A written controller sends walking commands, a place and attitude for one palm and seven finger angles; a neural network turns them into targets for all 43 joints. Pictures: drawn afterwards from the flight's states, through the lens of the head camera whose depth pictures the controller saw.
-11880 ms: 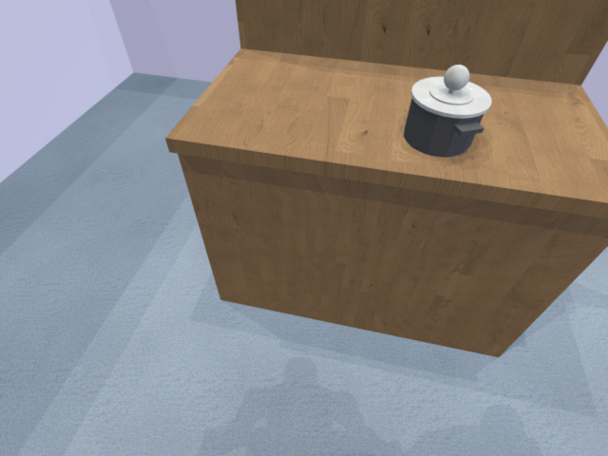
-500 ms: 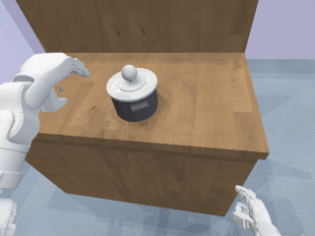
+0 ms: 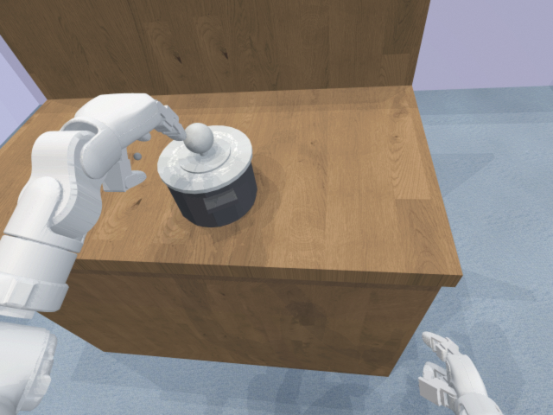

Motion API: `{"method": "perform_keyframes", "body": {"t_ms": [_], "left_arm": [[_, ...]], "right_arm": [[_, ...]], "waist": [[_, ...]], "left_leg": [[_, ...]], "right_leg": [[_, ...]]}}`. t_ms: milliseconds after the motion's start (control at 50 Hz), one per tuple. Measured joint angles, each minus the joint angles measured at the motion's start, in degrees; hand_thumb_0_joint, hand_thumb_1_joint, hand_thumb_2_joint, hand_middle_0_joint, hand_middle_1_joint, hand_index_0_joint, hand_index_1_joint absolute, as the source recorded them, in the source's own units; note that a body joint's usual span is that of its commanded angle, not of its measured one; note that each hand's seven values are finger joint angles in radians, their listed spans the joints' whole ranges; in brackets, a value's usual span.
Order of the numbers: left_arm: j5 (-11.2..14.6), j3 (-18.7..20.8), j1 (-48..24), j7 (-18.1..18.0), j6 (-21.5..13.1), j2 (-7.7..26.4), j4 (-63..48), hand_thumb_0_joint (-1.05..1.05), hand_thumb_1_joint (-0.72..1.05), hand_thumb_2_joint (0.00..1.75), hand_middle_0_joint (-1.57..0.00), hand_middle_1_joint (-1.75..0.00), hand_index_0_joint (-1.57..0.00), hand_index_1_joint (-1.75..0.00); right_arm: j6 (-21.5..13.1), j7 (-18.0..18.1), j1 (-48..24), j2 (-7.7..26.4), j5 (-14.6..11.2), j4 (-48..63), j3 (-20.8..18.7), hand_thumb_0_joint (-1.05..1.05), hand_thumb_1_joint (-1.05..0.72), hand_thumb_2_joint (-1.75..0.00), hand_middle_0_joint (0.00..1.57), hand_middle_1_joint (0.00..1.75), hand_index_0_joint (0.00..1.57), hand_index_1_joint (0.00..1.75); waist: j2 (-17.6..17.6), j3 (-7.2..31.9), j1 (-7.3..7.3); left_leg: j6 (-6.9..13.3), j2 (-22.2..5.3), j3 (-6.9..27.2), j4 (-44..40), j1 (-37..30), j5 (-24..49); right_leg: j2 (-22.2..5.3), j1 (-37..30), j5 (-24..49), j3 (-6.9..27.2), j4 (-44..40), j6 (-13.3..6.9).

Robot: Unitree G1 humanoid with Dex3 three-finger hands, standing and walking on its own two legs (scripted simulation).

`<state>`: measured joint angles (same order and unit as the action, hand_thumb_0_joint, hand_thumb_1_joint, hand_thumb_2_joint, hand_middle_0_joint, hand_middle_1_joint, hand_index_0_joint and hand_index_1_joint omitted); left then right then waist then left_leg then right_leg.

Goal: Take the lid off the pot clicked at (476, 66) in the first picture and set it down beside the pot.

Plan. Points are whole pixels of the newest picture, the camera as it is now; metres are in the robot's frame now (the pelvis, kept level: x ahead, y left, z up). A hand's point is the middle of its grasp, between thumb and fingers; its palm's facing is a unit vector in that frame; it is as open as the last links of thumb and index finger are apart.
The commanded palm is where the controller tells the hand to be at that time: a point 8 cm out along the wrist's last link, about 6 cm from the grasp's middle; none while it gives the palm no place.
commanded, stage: move the open hand above the knob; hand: left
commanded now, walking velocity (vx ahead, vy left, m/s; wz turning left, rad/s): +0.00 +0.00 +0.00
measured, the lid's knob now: (198, 138) +0.50 +0.16 +0.14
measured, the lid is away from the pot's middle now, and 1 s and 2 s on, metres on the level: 0.00 0.00 0.00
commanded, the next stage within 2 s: lower the open fingers around the knob in 1.52 s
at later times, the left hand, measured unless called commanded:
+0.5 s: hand (162, 122) +0.44 +0.17 +0.21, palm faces -0.20 -0.03 -0.98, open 10.3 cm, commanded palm +0.43 +0.17 +0.28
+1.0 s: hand (180, 106) +0.48 +0.15 +0.21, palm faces -0.25 -0.05 -0.97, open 10.3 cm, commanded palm +0.46 +0.16 +0.28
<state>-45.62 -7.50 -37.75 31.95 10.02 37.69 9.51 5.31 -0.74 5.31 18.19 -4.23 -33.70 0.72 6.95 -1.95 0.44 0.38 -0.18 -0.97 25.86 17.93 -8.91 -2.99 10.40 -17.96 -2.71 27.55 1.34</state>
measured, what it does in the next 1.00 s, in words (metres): stands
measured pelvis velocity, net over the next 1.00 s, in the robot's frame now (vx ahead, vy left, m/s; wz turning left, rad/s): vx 0.01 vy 0.00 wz -0.02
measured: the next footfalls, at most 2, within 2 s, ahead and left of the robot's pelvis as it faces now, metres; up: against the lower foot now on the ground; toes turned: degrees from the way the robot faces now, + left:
none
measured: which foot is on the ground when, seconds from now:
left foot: down 0.00-1.00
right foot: down 0.00-1.00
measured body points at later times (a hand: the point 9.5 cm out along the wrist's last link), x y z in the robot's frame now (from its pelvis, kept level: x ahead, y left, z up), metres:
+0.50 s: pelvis +0.01 +0.00 +0.00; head +0.03 -0.04 +0.45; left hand +0.45 +0.17 +0.27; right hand +0.17 -0.24 -0.12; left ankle +0.05 +0.12 -0.74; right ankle -0.04 -0.13 -0.74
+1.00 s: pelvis +0.01 +0.00 +0.00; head +0.03 -0.03 +0.45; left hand +0.49 +0.16 +0.27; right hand +0.11 -0.26 -0.13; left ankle +0.05 +0.12 -0.74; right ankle -0.04 -0.13 -0.74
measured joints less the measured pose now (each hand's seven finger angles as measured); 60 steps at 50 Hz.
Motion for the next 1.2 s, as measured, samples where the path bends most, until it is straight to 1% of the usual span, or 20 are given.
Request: {"method": "perform_keyframes", "body": {"t_ms": [60,100,140,180,240,300,360,420,500,560,600,680,760,820,880,980,1040,1100,1200], "left_arm": [[-0.16,0.44,-3.75,-0.92,1.56,-0.12,2.34,0.00,-0.39,1.60,-0.86,-0.08,-0.86,-0.08],[-0.51,0.62,-4.78,-1.26,2.88,-0.93,2.48,0.00,-0.39,1.60,-0.85,-0.08,-0.86,-0.08],[-0.92,0.06,-5.09,-1.48,3.79,-2.15,2.93,0.00,-0.39,1.60,-0.85,-0.08,-0.85,-0.08],[-1.65,-1.43,-5.37,-1.27,4.38,-3.26,4.01,0.00,-0.39,1.60,-0.85,-0.08,-0.85,-0.08],[-2.23,-4.14,-6.72,-0.95,4.64,-4.00,5.73,0.00,-0.39,1.60,-0.85,-0.08,-0.85,-0.08],[-2.36,-5.63,-9.04,-0.82,4.16,-4.15,6.37,0.00,-0.39,1.60,-0.85,-0.08,-0.86,-0.08],[-2.28,-4.94,-12.06,-1.46,3.86,-4.46,9.22,0.00,-0.39,1.60,-0.86,-0.08,-0.86,-0.08],[-2.95,-4.47,-15.37,-2.07,4.91,-5.15,14.92,0.00,-0.39,1.60,-0.85,-0.08,-0.86,-0.08],[-3.65,-5.12,-15.37,-1.63,5.99,-5.77,16.83,0.00,-0.39,1.60,-0.85,-0.08,-0.85,-0.08],[-3.79,-7.01,-15.68,-1.02,5.80,-6.47,17.11,0.00,-0.39,1.60,-0.85,-0.08,-0.85,-0.08],[-3.76,-7.38,-16.89,-0.81,4.94,-6.65,17.99,0.00,-0.39,1.60,-0.85,-0.08,-0.85,-0.08],[-3.75,-6.56,-21.10,-1.92,3.78,-6.76,23.01,0.00,-0.39,1.60,-0.86,-0.08,-0.86,-0.08],[-4.73,-5.88,-24.62,-3.09,4.53,-7.02,29.70,0.00,-0.39,1.60,-0.85,-0.08,-0.85,-0.08],[-5.66,-6.05,-24.12,-2.64,4.96,-7.10,29.72,0.00,-0.39,1.60,-0.85,-0.08,-0.85,-0.08],[-5.63,-5.90,-22.80,-2.23,4.03,-7.12,28.10,0.00,-0.39,1.60,-0.85,-0.08,-0.85,-0.08],[-5.29,-4.76,-24.71,-2.49,2.95,-7.11,32.49,0.00,-0.39,1.60,-0.85,-0.08,-0.85,-0.08],[-5.83,-5.54,-25.31,-2.75,3.29,-6.42,32.92,0.00,-0.39,1.60,-0.85,-0.08,-0.85,-0.08],[-6.04,-5.92,-24.25,-2.98,2.81,-6.61,30.17,0.00,-0.38,1.60,-0.85,-0.08,-0.85,-0.08],[-5.42,-5.80,-23.81,-2.84,2.81,-7.37,30.22,0.00,-0.39,1.60,-0.85,-0.08,-0.85,-0.08]], "right_arm": [[-0.57,-0.15,-0.18,-0.56,-0.03,0.22,-0.21,0.01,-0.90,-0.90,0.20,0.30,0.20,0.30],[-0.57,-0.66,0.17,-0.83,-0.09,0.39,-0.43,0.01,-0.90,-0.90,0.20,0.30,0.20,0.30],[-0.07,-1.26,0.35,-0.92,-0.33,0.31,-0.39,0.01,-0.90,-0.90,0.20,0.30,0.20,0.30],[0.62,-1.62,0.17,-1.01,-0.58,0.04,-0.05,0.01,-0.90,-0.90,0.20,0.30,0.20,0.30],[1.08,-1.41,-0.37,-1.32,-0.66,-0.27,0.52,0.01,-0.90,-0.90,0.20,0.30,0.20,0.30],[0.32,-0.92,-0.26,-1.61,-0.23,-0.50,0.59,0.01,-0.90,-0.90,0.20,0.30,0.20,0.30],[-0.01,-0.76,0.29,-1.71,-0.02,-1.14,0.56,0.01,-0.90,-0.90,0.20,0.30,0.20,0.30],[0.30,-1.03,1.26,-1.66,-0.36,-1.77,0.54,0.01,-0.90,-0.90,0.20,0.30,0.20,0.30],[1.12,-1.58,2.79,-1.31,-0.57,-1.69,0.23,0.01,-0.90,-0.90,0.20,0.30,0.20,0.30],[1.37,-1.25,3.44,-1.02,-0.49,-2.13,-0.04,0.01,-0.90,-0.90,0.20,0.30,0.20,0.30],[0.94,-0.72,3.70,-0.99,-0.36,-2.62,-0.09,0.01,-0.90,-0.90,0.20,0.30,0.20,0.30],[-0.03,-0.06,4.59,-1.04,-0.19,-3.26,-0.28,0.01,-0.90,-0.90,0.20,0.30,0.20,0.30],[0.12,-0.41,5.72,-0.92,-0.41,-3.66,-0.45,0.01,-0.90,-0.90,0.20,0.30,0.20,0.30],[0.45,-0.70,6.69,-0.76,-0.18,-3.61,-0.82,0.01,-0.90,-0.90,0.20,0.30,0.20,0.30],[0.51,-0.53,7.42,-0.68,-0.02,-3.63,-1.03,0.01,-0.90,-0.90,0.20,0.30,0.20,0.30],[0.32,0.08,7.39,-0.98,-0.25,-4.04,-0.62,0.01,-0.90,-0.90,0.20,0.30,0.20,0.30],[0.14,0.09,7.64,-1.24,-0.24,-3.57,-0.85,0.01,-0.90,-0.90,0.20,0.30,0.20,0.30],[0.06,-0.14,8.05,-1.26,-0.04,-3.26,-1.19,0.01,-0.90,-0.90,0.20,0.30,0.20,0.30],[0.36,-0.22,7.23,-1.35,-0.20,-3.58,-0.86,0.01,-0.90,-0.90,0.20,0.30,0.20,0.30]], "waist": [[-0.35,-0.02,0.19],[-0.36,0.72,0.52],[-0.17,1.57,0.76],[-0.12,1.95,0.79],[-0.48,1.46,0.38],[-0.76,0.84,-0.06],[-0.81,1.33,-0.46],[-0.93,2.37,-0.77],[-0.97,2.92,-1.31],[-1.12,2.53,-1.77],[-1.40,2.15,-2.16],[-1.91,2.26,-3.03],[-2.23,2.95,-3.70],[-2.15,3.12,-3.91],[-1.98,3.24,-4.09],[-2.40,3.21,-4.63],[-2.59,3.05,-4.59],[-2.43,3.24,-4.07],[-2.37,3.61,-3.79]], "left_leg": [[0.01,0.15,0.11,-0.34,0.55,0.30],[0.07,0.32,0.07,-0.64,0.90,0.43],[0.12,0.39,0.09,-0.47,1.29,0.27],[0.17,0.41,0.09,-0.09,1.50,-0.04],[0.23,0.45,0.18,0.47,1.68,-0.34],[0.24,0.50,0.34,0.65,1.80,-0.35],[0.26,0.52,0.30,0.46,2.06,-0.22],[0.23,0.53,0.05,0.35,2.53,-0.19],[0.29,0.44,-0.27,0.44,2.76,-0.31],[0.35,0.41,-0.16,0.79,2.63,-0.51],[0.36,0.35,-0.14,0.77,2.43,-0.51],[0.30,0.18,-0.28,0.39,2.54,-0.25],[0.22,0.02,-0.65,0.15,3.19,-0.07],[0.28,-0.07,-0.89,0.13,3.42,-0.09],[0.39,-0.16,-1.01,0.22,3.18,-0.30],[0.42,-0.21,-1.18,0.07,2.92,-0.36],[0.37,-0.22,-1.28,-0.17,3.12,-0.19],[0.40,-0.14,-1.22,-0.26,3.27,-0.16],[0.48,0.02,-1.18,-0.30,3.08,-0.33]], "right_leg": [[-0.12,0.62,0.08,-0.12,-0.06,-0.06],[-0.29,1.08,0.06,-0.10,-0.11,0.00],[-0.36,1.35,-0.03,-0.12,-0.14,0.10],[-0.39,1.44,-0.19,-0.13,0.00,0.17],[-0.43,1.55,-0.49,-0.21,0.52,0.16],[-0.45,1.57,-0.52,-0.36,0.63,0.10],[-0.48,1.87,-0.40,-0.31,0.49,0.11],[-0.52,2.60,-0.46,-0.05,0.71,0.18],[-0.48,3.03,-0.53,0.30,0.93,0.18],[-0.43,2.72,-0.62,0.19,1.00,0.20],[-0.36,2.49,-0.54,0.19,0.87,0.16],[-0.20,2.70,-0.20,0.36,0.49,0.08],[-0.08,3.68,-0.04,0.76,0.58,0.06],[-0.02,4.01,0.04,1.03,0.55,0.08],[0.06,3.64,0.10,1.15,0.23,0.14],[0.11,3.46,0.14,1.33,0.04,0.15],[0.11,3.76,0.26,1.43,-0.03,0.13],[0.05,3.80,0.34,1.37,-0.29,0.15],[-0.10,3.55,0.19,1.31,-0.40,0.25]]}}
